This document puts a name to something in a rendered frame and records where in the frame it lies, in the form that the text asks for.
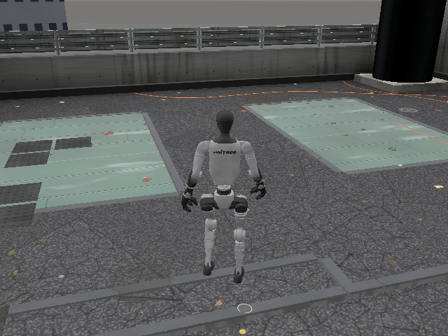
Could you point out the robot right shin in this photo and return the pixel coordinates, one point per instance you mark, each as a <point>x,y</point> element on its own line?
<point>239,252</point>

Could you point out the robot left upper arm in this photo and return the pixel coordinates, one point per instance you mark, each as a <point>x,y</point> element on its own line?
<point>199,159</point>

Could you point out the robot right hand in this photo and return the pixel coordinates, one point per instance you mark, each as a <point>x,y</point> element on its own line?
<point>256,189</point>

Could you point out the right robot forearm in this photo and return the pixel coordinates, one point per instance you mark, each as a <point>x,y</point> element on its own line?
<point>259,180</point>

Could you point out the robot left hand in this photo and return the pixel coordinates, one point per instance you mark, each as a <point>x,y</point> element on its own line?
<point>189,201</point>

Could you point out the left robot forearm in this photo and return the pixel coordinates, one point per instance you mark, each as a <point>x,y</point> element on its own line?
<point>190,186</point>

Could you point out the robot torso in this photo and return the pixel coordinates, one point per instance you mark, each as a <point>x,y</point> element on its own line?
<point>224,161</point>

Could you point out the robot right upper arm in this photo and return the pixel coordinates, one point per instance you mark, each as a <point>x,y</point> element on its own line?
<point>250,158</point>

